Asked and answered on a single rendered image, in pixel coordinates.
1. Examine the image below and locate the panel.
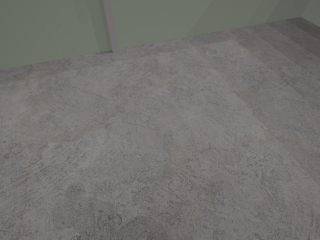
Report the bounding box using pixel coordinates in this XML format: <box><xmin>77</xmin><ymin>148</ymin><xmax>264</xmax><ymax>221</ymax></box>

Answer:
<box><xmin>103</xmin><ymin>0</ymin><xmax>118</xmax><ymax>53</ymax></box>

